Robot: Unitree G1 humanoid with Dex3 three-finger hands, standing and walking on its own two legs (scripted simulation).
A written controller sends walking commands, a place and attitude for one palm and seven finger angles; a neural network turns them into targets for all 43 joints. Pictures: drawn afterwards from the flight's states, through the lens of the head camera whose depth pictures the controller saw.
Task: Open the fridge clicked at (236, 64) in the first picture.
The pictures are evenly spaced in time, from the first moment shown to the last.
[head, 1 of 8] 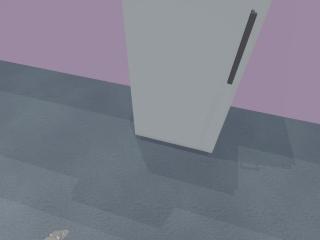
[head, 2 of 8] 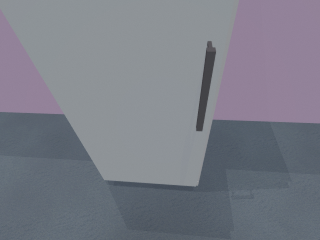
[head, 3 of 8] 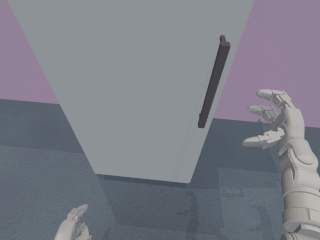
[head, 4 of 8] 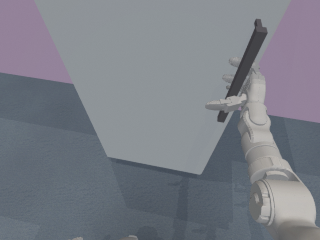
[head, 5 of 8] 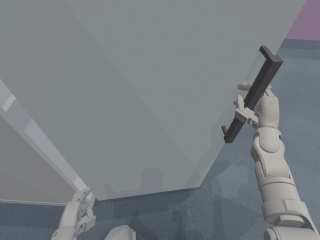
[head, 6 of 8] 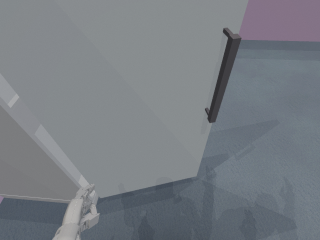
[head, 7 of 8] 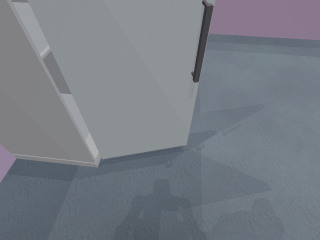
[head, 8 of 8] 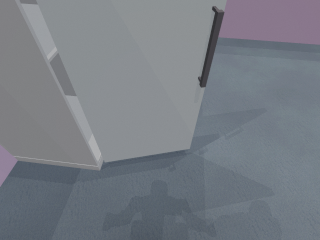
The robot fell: no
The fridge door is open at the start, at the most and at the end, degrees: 0 80 72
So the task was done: yes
